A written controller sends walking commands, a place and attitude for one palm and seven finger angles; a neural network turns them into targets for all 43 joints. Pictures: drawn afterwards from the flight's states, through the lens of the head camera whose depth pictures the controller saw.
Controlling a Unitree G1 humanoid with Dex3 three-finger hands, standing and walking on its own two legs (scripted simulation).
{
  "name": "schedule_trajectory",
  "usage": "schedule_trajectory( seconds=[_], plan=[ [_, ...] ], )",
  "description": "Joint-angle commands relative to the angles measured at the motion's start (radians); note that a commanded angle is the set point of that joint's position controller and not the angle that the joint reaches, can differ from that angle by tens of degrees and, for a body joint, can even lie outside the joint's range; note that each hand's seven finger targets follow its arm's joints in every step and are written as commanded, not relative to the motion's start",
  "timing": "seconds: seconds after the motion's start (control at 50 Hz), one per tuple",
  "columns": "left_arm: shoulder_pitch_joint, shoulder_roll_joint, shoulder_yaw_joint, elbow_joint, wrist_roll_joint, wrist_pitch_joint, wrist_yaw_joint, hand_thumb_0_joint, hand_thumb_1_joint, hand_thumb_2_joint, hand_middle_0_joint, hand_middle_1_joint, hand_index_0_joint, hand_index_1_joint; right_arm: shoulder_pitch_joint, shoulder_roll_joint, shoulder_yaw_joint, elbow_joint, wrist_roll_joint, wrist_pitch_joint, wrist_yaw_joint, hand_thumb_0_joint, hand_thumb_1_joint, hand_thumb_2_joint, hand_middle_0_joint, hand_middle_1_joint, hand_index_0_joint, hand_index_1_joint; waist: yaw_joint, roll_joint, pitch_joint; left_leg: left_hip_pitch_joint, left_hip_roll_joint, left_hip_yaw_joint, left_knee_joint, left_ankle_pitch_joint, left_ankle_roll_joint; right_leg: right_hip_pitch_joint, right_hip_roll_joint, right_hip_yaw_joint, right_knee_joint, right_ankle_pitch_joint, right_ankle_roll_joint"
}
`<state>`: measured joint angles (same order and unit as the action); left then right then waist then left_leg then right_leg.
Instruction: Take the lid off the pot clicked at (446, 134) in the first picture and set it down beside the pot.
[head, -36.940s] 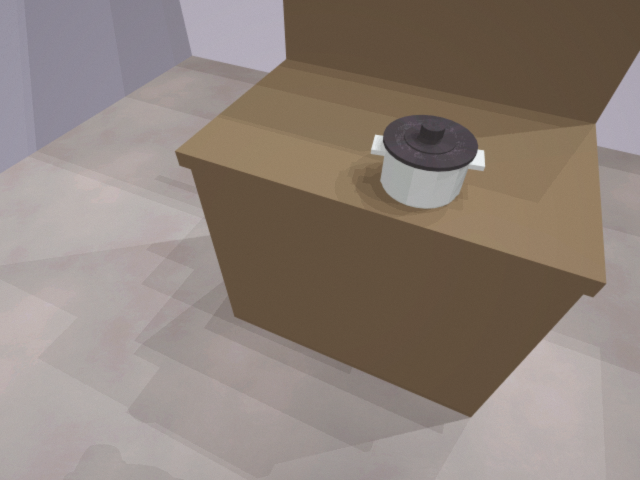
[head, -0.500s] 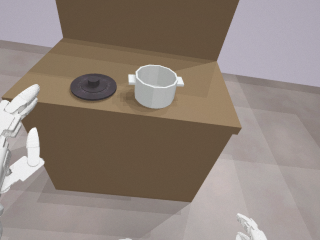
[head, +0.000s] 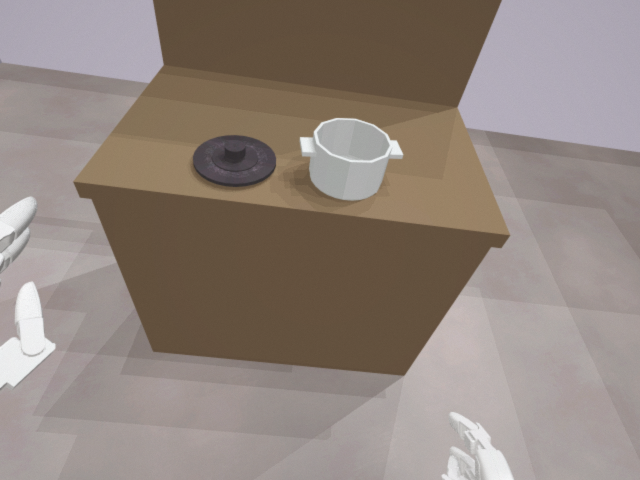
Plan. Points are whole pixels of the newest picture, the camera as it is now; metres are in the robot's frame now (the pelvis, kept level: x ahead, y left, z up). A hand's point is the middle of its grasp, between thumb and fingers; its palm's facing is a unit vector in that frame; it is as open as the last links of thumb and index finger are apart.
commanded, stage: stop stepping back and stand still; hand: left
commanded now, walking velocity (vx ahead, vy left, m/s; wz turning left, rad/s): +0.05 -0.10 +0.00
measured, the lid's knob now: (235, 149) +0.72 +0.22 +0.00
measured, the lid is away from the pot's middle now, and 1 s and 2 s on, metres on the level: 0.24 0.24 0.24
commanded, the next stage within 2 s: none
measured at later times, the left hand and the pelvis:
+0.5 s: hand out of the picture +0.15 +0.19 -0.19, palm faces -0.07 -0.99 -0.08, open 7.4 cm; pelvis -0.01 +0.04 -0.04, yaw +2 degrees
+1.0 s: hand out of the picture +0.15 +0.19 -0.19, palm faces +0.12 -0.97 -0.22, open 7.4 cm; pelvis +0.10 +0.00 -0.02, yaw +5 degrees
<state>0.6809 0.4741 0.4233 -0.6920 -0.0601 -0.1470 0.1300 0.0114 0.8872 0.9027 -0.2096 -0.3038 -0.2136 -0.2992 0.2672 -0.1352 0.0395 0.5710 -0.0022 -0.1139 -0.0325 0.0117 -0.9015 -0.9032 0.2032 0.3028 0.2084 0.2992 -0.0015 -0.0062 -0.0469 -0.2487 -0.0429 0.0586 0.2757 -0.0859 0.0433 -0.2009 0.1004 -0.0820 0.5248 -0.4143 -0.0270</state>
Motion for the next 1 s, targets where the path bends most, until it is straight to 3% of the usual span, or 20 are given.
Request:
schedule_trajectory(
  seconds=[0.0,0.06,0.1,0.14,0.18,0.2,0.22,0.24,0.26,0.28,0.3,0.34,0.44,0.58,0.66,0.76,0.84,0.88,0.92,0.98],
  plan=[
    [-0.123,0.121,0.052,-0.161,0.007,-0.036,0.0,0.0,0.9,0.9,-0.2,-0.3,-0.2,-0.3,-0.12,-0.175,-0.068,-0.142,-0.003,-0.052,-0.032,0.0,-0.9,-0.9,0.2,0.3,0.2,0.3,-0.004,0.122,-0.03,0.057,0.21,-0.219,-0.083,-0.343,-0.135,0.061,-0.007,0.011,-0.166,0.092,-0.031],
    [-0.123,0.153,0.071,-0.143,0.014,-0.042,-0.009,0.0,0.9,0.9,-0.2,-0.3,-0.2,-0.3,-0.123,-0.177,-0.073,-0.13,0.0,-0.024,-0.023,0.0,-0.9,-0.9,0.2,0.3,0.2,0.3,0.004,-0.09,-0.068,-0.058,0.109,-0.118,0.275,-0.403,-0.122,0.102,-0.145,0.127,-0.184,0.139,-0.12],
    [-0.185,0.178,0.106,-0.192,0.003,-0.052,-0.009,0.0,0.9,0.9,-0.2,-0.3,-0.2,-0.3,-0.127,-0.188,-0.091,-0.14,0.004,0.004,-0.01,0.0,-0.9,-0.9,0.2,0.3,0.2,0.3,-0.01,-0.198,-0.057,-0.095,0.037,-0.09,0.774,-0.366,-0.036,-0.084,-0.382,0.401,-0.27,0.009,-0.222],
    [-0.224,0.17,0.112,-0.192,0.002,-0.057,-0.012,0.0,0.9,0.9,-0.2,-0.3,-0.2,-0.3,-0.136,-0.196,-0.108,-0.146,0.024,0.02,0.002,0.0,-0.9,-0.9,0.2,0.3,0.2,0.3,-0.022,-0.293,0.042,-0.228,0.037,-0.123,0.939,-0.392,-0.015,-0.153,-0.399,0.451,-0.319,-0.12,-0.233],
    [-0.221,0.133,0.106,-0.181,-0.002,-0.059,-0.007,0.0,0.9,0.9,-0.2,-0.3,-0.2,-0.3,-0.162,-0.178,-0.089,-0.15,0.022,0.031,-0.002,0.0,-0.9,-0.9,0.2,0.3,0.2,0.3,-0.032,-0.057,0.143,-0.212,0.132,-0.165,0.78,-0.372,-0.003,-0.204,-0.419,0.435,-0.259,-0.028,-0.247],
    [-0.359,-0.196,-0.286,0.608,0.16,0.106,-0.069,0.0,0.9,0.9,-0.2,-0.3,-0.2,-0.3,-0.066,-0.284,-0.143,0.052,0.014,-0.006,0.052,0.0,-0.9,-0.9,0.2,0.3,0.2,0.3,-0.154,0.132,0.145,-0.222,0.214,-0.179,0.751,-0.448,-0.001,-0.312,-0.488,0.097,0.004,0.211,-0.159],
    [-0.359,-0.157,-0.301,0.658,0.154,0.157,-0.106,0.0,0.9,0.9,-0.2,-0.3,-0.2,-0.3,0.039,-0.238,-0.137,0.068,-0.012,0.051,0.049,0.0,-0.9,-0.9,0.2,0.3,0.2,0.3,-0.16,0.201,0.127,-0.007,0.128,-0.088,0.589,-0.365,-0.024,-0.468,-0.326,0.076,0.111,0.01,-0.122],
    [-0.375,-0.196,-0.317,0.65,0.158,0.181,-0.129,0.0,0.9,0.9,-0.2,-0.3,-0.2,-0.3,0.087,-0.245,-0.135,0.07,-0.027,0.075,0.047,0.0,-0.9,-0.9,0.2,0.3,0.2,0.3,-0.174,0.329,0.222,0.014,0.157,-0.221,0.307,-0.296,0.002,-0.577,-0.178,-0.011,0.339,-0.195,-0.057],
    [-0.352,-0.24,-0.313,0.678,0.14,0.192,-0.14,0.0,0.9,0.9,-0.2,-0.3,-0.2,-0.3,0.146,-0.272,-0.128,0.063,-0.037,0.092,0.039,0.0,-0.9,-0.9,0.2,0.3,0.2,0.3,-0.129,0.515,0.204,-0.015,0.288,-0.592,0.096,-0.233,0.065,-0.664,-0.035,-0.038,0.678,-0.303,0.007],
    [-0.415,-0.208,-0.31,0.681,0.128,0.175,-0.139,0.0,0.9,0.9,-0.2,-0.3,-0.2,-0.3,0.162,-0.316,-0.125,0.03,-0.036,0.087,0.024,0.0,-0.9,-0.9,0.2,0.3,0.2,0.3,-0.12,0.414,0.181,-0.003,0.374,-0.847,0.049,-0.132,0.172,-0.724,-0.048,0.126,0.82,-0.271,0.014],
    [-0.471,-0.174,-0.304,0.727,0.111,0.148,-0.135,0.0,0.9,0.9,-0.2,-0.3,-0.2,-0.3,0.096,-0.348,-0.141,0.0,-0.04,0.078,0.017,0.0,-0.9,-0.9,0.2,0.3,0.2,0.3,-0.099,0.125,0.151,-0.043,0.447,-0.907,0.075,-0.118,0.258,-0.689,-0.115,0.231,0.854,-0.18,0.027],
    [-0.606,-0.198,-0.305,0.873,0.105,0.148,-0.122,0.0,0.9,0.9,-0.2,-0.3,-0.2,-0.3,0.074,-0.283,-0.137,0.016,-0.063,0.073,-0.005,0.0,-0.9,-0.9,0.2,0.3,0.2,0.3,-0.091,-0.147,0.053,-0.11,0.396,-0.879,0.119,0.016,0.238,-0.596,-0.129,0.251,0.864,-0.109,0.041],
    [-0.514,-0.15,-0.348,1.176,0.099,0.208,-0.15,0.0,0.9,0.9,-0.2,-0.3,-0.2,-0.3,-0.039,-0.298,-0.131,0.081,-0.048,0.073,-0.007,0.0,-0.9,-0.9,0.2,0.3,0.2,0.3,0.007,0.19,0.0,-0.269,0.249,-0.528,-0.017,-0.527,0.134,-0.4,-0.118,0.185,0.775,0.023,0.061],
    [-0.47,-0.251,-0.385,1.402,0.075,0.152,-0.147,0.0,0.9,0.9,-0.2,-0.3,-0.2,-0.3,0.212,-0.202,-0.127,0.26,-0.032,0.091,-0.019,0.0,-0.9,-0.9,0.2,0.3,0.2,0.3,-0.059,0.173,-0.104,-0.011,0.162,-0.278,0.201,-0.049,0.057,-0.034,-0.037,0.018,-0.028,0.101,0.042],
    [-0.383,-0.128,-0.363,1.506,0.07,0.126,-0.104,0.0,0.9,0.9,-0.2,-0.3,-0.2,-0.3,0.244,-0.068,-0.103,0.288,-0.006,0.089,-0.006,0.0,-0.9,-0.9,0.2,0.3,0.2,0.3,-0.032,-0.038,-0.026,-0.232,0.034,-0.063,0.441,-0.255,-0.041,0.15,-0.349,0.374,-0.126,0.452,-0.108],
    [-0.429,-0.179,-0.362,1.594,0.073,0.133,-0.083,0.0,0.9,0.9,-0.2,-0.3,-0.2,-0.3,0.213,-0.078,-0.113,0.332,-0.01,0.097,0.0,0.0,-0.9,-0.9,0.2,0.3,0.2,0.3,-0.041,-0.204,0.034,-0.188,0.081,-0.035,0.415,-0.253,-0.031,0.177,-0.284,0.215,-0.046,0.905,-0.1],
    [-0.403,-0.225,-0.368,1.609,0.061,0.146,-0.088,0.0,0.9,0.9,-0.2,-0.3,-0.2,-0.3,0.256,-0.139,-0.125,0.389,-0.012,0.099,-0.018,0.0,-0.9,-0.9,0.2,0.3,0.2,0.3,-0.052,0.182,0.004,0.226,0.22,-0.156,0.323,0.648,0.053,-0.113,-0.147,0.06,0.143,0.555,0.007],
    [-0.433,-0.23,-0.368,1.609,0.052,0.146,-0.092,0.0,0.9,0.9,-0.2,-0.3,-0.2,-0.3,0.285,-0.156,-0.128,0.418,-0.015,0.109,-0.031,0.0,-0.9,-0.9,0.2,0.3,0.2,0.3,-0.06,0.212,-0.024,0.347,0.268,-0.191,0.305,0.963,0.083,-0.155,-0.1,0.015,0.14,0.197,0.011],
    [-0.466,-0.237,-0.368,1.618,0.051,0.15,-0.095,0.0,0.9,0.9,-0.2,-0.3,-0.2,-0.3,0.213,-0.161,-0.13,0.417,-0.012,0.117,-0.029,0.0,-0.9,-0.9,0.2,0.3,0.2,0.3,-0.047,0.149,0.014,0.291,0.245,-0.159,0.289,0.855,0.05,-0.085,-0.096,0.016,0.0,0.161,0.009],
    [-0.406,-0.184,-0.358,1.646,0.064,0.145,-0.074,0.0,0.9,0.9,-0.2,-0.3,-0.2,-0.3,0.118,-0.123,-0.132,0.383,0.003,0.126,-0.031,0.0,-0.9,-0.9,0.2,0.3,0.2,0.3,-0.027,-0.058,0.053,0.084,0.145,-0.043,0.358,0.505,-0.03,0.089,-0.208,0.096,-0.019,0.895,-0.008]
  ],
)
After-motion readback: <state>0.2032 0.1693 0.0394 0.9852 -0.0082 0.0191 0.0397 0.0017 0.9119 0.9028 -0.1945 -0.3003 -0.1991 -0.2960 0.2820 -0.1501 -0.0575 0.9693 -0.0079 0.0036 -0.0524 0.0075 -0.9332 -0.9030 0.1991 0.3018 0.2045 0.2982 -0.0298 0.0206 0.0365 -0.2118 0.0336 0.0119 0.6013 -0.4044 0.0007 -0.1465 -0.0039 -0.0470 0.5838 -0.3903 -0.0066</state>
